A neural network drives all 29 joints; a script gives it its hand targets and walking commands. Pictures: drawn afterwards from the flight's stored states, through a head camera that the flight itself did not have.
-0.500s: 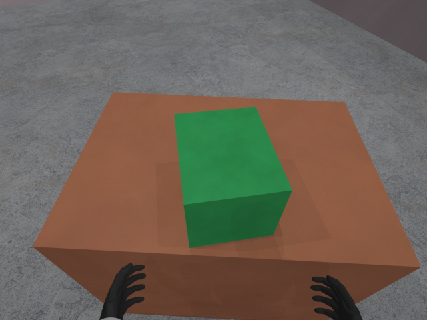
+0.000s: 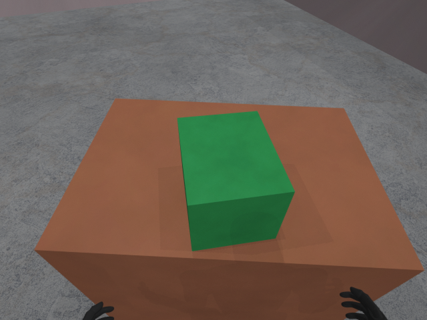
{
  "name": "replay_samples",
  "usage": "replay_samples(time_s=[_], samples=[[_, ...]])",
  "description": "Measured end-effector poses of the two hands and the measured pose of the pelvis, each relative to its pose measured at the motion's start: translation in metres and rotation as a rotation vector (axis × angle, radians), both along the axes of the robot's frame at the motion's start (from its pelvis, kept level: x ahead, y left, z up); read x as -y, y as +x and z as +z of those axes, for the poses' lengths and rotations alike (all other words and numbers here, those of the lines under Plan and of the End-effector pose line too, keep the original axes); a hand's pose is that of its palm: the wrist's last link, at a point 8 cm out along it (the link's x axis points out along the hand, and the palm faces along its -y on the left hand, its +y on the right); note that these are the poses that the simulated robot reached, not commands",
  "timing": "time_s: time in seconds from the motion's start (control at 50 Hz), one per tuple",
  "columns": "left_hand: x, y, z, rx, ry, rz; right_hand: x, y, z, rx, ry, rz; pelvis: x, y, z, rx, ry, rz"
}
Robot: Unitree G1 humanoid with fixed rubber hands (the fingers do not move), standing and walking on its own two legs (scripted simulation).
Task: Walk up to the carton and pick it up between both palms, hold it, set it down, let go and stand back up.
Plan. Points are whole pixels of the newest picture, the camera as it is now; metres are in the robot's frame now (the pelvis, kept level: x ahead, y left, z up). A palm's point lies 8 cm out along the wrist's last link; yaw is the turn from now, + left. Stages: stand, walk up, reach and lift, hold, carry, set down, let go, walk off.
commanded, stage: stand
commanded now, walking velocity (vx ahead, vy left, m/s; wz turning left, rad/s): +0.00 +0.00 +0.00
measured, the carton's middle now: (226, 177) +0.44 +0.03 +0.00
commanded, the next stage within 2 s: none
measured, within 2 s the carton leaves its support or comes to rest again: neither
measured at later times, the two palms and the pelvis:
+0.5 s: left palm out of the picture +0.09 +0.29 -0.09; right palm out of the picture +0.16 -0.26 -0.07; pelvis +0.01 +0.01 +0.00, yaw +0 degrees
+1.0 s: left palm out of the picture +0.09 +0.29 -0.09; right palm out of the picture +0.16 -0.25 -0.08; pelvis +0.01 +0.01 +0.00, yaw +0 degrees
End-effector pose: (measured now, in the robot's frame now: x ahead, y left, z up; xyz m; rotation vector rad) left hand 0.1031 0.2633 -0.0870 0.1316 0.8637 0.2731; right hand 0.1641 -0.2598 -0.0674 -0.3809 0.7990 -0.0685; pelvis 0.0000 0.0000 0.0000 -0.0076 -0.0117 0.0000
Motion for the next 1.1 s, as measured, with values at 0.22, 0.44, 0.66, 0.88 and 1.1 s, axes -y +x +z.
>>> replay_samples(time_s=[0.22, 0.44, 0.66, 0.88, 1.1], samples=[[-0.024, -0.006, -0.007, -0.029, 0.020, 0.019, 0.001, 0.000, 0.003, -0.015, -0.033, -0.015, -0.009, 0.005, -0.002, 0.008, -0.011, 0.001], [-0.021, -0.008, -0.009, -0.046, 0.021, 0.004, -0.003, 0.000, -0.002, -0.022, -0.018, -0.018, -0.010, 0.006, -0.002, 0.007, -0.011, 0.001], [-0.023, -0.009, -0.003, -0.049, 0.045, -0.004, -0.006, 0.000, -0.009, -0.028, 0.008, -0.018, -0.010, 0.006, -0.002, 0.007, -0.011, 0.001], [-0.023, -0.010, -0.001, -0.054, 0.052, -0.010, -0.007, 0.000, -0.012, -0.029, 0.018, -0.018, -0.010, 0.006, -0.002, 0.007, -0.011, 0.001], [-0.022, -0.011, -0.002, -0.056, 0.052, -0.012, -0.007, -0.001, -0.012, -0.028, 0.018, -0.017, -0.010, 0.005, -0.002, 0.008, -0.011, 0.001]])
